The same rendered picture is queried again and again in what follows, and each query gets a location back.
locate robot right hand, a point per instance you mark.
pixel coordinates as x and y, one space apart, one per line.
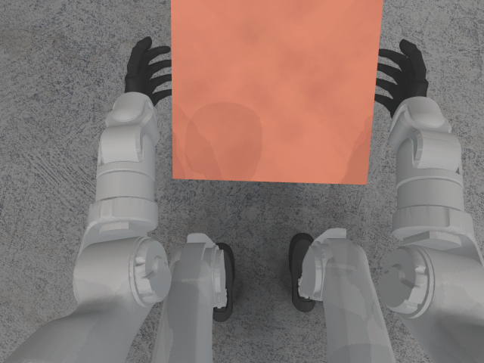
411 79

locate left robot upper arm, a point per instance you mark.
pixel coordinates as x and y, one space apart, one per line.
116 284

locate robot left hand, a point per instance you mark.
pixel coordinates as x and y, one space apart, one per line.
139 72

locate robot thigh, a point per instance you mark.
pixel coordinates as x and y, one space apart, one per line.
356 330
184 333

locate left robot thigh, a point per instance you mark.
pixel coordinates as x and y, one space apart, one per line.
184 333

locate right robot upper arm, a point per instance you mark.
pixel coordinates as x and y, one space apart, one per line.
439 296

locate robot right forearm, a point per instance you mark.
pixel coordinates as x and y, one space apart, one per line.
429 181

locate right robot thigh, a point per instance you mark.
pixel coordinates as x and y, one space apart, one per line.
356 330

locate carton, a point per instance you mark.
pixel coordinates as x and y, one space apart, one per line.
274 90

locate robot left forearm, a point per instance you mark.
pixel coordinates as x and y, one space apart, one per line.
124 202

